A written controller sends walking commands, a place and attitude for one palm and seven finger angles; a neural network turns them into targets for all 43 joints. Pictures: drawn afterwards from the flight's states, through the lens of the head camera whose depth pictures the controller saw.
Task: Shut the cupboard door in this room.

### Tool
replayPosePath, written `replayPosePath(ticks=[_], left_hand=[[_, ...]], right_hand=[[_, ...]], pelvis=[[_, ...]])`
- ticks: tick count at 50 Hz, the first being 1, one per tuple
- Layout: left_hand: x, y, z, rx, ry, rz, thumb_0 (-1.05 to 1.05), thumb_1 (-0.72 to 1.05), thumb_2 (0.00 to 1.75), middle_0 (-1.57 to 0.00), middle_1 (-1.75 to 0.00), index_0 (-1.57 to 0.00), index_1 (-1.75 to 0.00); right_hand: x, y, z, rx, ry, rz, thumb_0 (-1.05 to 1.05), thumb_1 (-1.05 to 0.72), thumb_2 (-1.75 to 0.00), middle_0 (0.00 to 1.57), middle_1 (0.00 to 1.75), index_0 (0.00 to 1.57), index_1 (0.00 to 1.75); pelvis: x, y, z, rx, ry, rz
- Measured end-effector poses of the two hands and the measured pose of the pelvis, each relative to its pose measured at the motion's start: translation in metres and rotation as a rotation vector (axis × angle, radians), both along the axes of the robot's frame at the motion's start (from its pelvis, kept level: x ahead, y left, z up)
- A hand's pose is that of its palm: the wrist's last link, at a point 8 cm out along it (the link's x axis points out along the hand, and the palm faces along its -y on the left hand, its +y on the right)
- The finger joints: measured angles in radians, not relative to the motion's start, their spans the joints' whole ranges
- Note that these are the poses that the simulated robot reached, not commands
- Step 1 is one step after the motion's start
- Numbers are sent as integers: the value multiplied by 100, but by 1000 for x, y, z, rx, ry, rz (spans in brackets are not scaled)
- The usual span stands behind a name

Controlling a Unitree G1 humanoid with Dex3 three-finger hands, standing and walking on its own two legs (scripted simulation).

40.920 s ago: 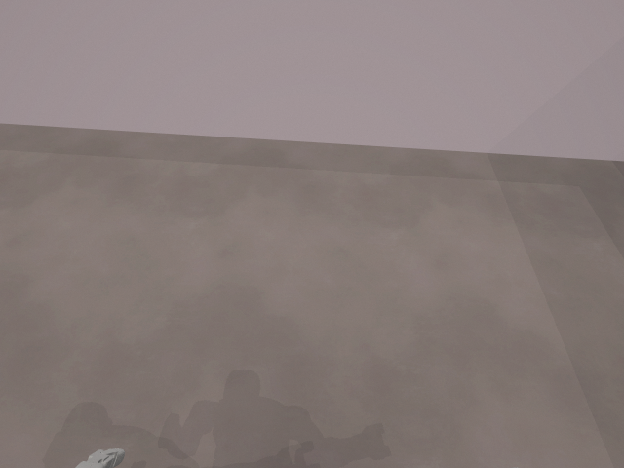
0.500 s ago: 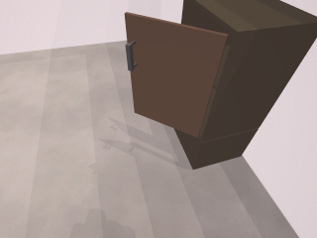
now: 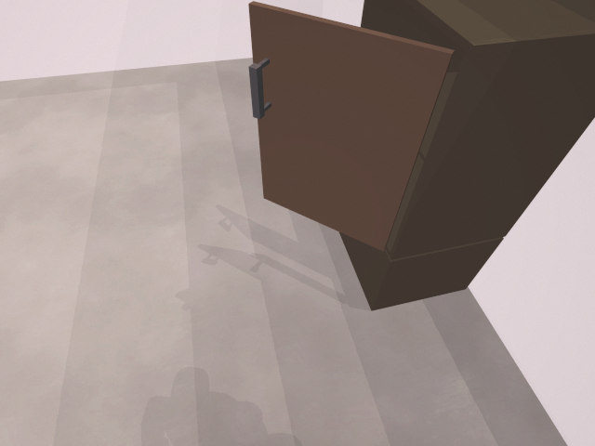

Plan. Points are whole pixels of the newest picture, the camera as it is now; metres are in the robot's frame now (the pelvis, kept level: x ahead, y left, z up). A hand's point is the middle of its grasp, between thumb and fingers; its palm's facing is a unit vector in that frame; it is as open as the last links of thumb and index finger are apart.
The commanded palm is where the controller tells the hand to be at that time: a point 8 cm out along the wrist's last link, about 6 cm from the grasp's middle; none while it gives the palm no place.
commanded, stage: walk to a spot facing it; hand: left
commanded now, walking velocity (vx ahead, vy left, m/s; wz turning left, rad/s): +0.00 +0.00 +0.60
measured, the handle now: (262, 88) +0.86 +0.13 +0.02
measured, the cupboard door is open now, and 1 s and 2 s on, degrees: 46 46 46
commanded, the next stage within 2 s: none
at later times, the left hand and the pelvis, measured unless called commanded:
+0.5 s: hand out of the picture +0.07 +0.22 -0.14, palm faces +0.32 -0.90 -0.31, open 7.4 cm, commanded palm none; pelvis +0.00 -0.04 -0.01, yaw +20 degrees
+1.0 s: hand out of the picture -0.09 +0.14 -0.17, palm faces +0.65 -0.71 -0.28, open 7.4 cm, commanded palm none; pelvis +0.02 -0.06 -0.01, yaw +40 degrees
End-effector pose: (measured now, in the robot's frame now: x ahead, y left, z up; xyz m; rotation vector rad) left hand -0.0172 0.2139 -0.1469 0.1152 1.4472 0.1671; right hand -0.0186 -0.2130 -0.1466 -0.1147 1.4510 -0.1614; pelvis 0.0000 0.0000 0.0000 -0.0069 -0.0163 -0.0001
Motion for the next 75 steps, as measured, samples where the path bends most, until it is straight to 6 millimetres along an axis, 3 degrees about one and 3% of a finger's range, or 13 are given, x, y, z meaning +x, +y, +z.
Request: replayPosePath(ticks=[4, 9, 17, 23, 28, 33, 39, 45, 51, 57, 63, 72, 75], left_hand=[[10, 9, -10, 12, -42, 43, 0, 90, 90, -20, -30, -20, -30], [27, 29, -23, 28, -114, 105, 0, 90, 90, -20, -30, -20, -30], [60, 54, 14, 111, -250, 126, 1, 91, 90, -20, -30, -20, -30], [66, 48, 37, 176, -340, 169, 0, 91, 90, -19, -30, -20, -30], [34, 27, 39, 229, -321, 236, 0, 90, 90, -20, -30, -20, -30], [-9, -2, 37, 204, -208, 327, 0, 90, 90, -20, -30, -20, -30], [-61, -30, 21, 151, -131, 473, 1, 90, 90, -20, -30, -20, -30], [-110, -44, -3, 120, -39, 605, 1, 90, 90, -20, -30, -20, -30], [-102, -47, 11, 157, -94, 674, 1, 91, 90, -20, -30, -20, -30], [-85, -60, 19, 239, -204, 713, 1, 90, 90, -20, -30, -20, -30], [-87, -86, 22, 204, -193, 785, 1, 90, 90, -20, -30, -20, -30], [-123, -100, -7, 144, -191, 935, 1, 90, 90, -20, -30, -20, -30], [-131, -99, -3, 137, -156, 963, 1, 90, 90, -20, -30, -20, -30]], right_hand=[[13, -7, -4, -22, 11, 35, 0, -91, -90, 20, 30, 20, 30], [47, -12, -8, -59, -27, 127, 0, -91, -90, 20, 30, 20, 30], [100, -24, 9, -74, -131, 261, 0, -91, -90, 20, 30, 20, 30], [142, -47, 13, -66, -177, 352, 0, -90, -90, 21, 30, 20, 30], [182, -65, 5, -50, -209, 412, 0, -91, -90, 20, 30, 20, 30], [213, -59, 15, -25, -230, 483, 0, -91, -90, 20, 30, 20, 30], [246, -21, 16, -1, -225, 635, 0, -91, -90, 20, 30, 19, 30], [272, 25, 11, 15, -299, 772, 0, -91, -90, 20, 30, 20, 30], [280, 34, 13, 39, -295, 841, 0, -90, -90, 21, 30, 20, 30], [302, 28, -5, 68, -269, 886, 0, -90, -90, 21, 30, 20, 30], [312, 35, 11, 68, -255, 930, 0, -91, -90, 20, 30, 20, 30], [304, 68, 14, 45, -272, 1084, 0, -91, -90, 20, 30, 20, 30], [297, 69, 18, 43, -255, 1105, 0, -91, -90, 20, 30, 20, 30]], pelvis=[[3, 1, -9, -12, -10, 63], [6, 9, -21, 10, -12, 141], [-3, 0, -4, -5, 32, 228], [-3, -27, -1, -24, 49, 319], [3, -51, -7, 4, 50, 393], [11, -58, 2, 37, 44, 464], [15, -58, 0, 48, 48, 567], [14, -52, -15, 30, 48, 645], [21, -65, -8, 13, 30, 718], [35, -82, -18, 14, 28, 805], [39, -84, -5, 29, 33, 888], [30, -74, -16, 5, 44, 1008], [35, -70, -10, 3, 47, 1032]])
